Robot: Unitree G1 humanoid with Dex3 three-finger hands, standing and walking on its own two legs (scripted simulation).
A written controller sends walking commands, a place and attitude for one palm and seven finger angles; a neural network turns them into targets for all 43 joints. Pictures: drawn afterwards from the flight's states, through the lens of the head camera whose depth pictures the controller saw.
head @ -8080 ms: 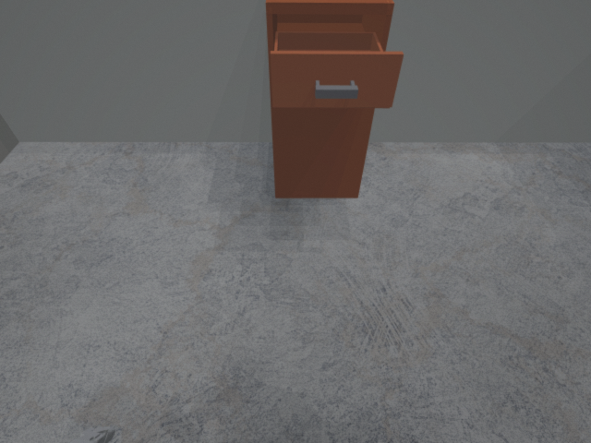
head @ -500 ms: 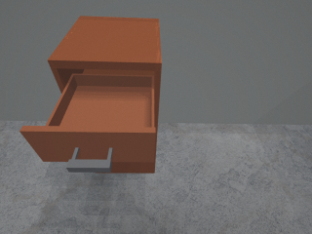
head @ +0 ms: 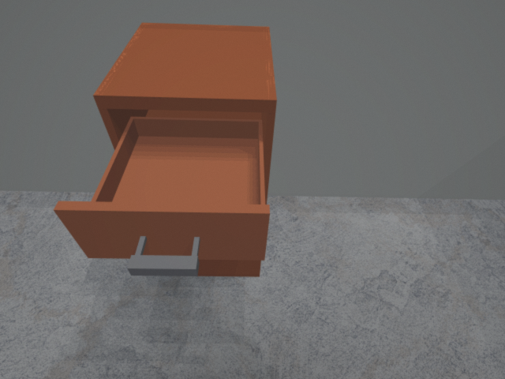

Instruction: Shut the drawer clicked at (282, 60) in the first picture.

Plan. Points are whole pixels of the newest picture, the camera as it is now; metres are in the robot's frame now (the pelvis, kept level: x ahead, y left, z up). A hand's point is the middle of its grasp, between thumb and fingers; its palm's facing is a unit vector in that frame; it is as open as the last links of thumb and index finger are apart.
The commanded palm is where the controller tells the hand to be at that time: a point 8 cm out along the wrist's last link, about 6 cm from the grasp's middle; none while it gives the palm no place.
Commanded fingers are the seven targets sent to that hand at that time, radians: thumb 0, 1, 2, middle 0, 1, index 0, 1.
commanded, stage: shuffle to correct the standing spot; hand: left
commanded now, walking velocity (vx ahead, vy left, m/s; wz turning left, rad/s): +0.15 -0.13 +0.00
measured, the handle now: (167, 253) +0.33 +0.18 -0.02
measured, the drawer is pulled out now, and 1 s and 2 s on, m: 0.30 0.30 0.30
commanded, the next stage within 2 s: come to a stop and stand still in 0.08 s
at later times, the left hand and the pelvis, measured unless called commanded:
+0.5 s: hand out of the picture +0.01 +0.11 -0.18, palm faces +0.05 -0.99 -0.15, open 7.4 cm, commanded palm none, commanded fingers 0.00 0.90 0.90 -0.20 -0.30 -0.20 -0.30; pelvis +0.03 -0.03 +0.00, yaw +0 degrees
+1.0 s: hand out of the picture +0.01 +0.22 -0.17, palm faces +0.04 -0.97 -0.25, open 7.4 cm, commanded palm none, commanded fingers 0.00 0.90 0.90 -0.20 -0.30 -0.20 -0.30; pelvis -0.03 +0.02 -0.01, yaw +1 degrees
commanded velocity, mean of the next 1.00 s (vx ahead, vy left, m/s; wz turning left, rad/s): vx -0.01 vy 0.01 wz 0.00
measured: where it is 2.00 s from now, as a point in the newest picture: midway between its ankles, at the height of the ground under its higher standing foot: outside the picture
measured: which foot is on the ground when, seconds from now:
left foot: down 0.00-1.00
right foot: down 0.00-1.00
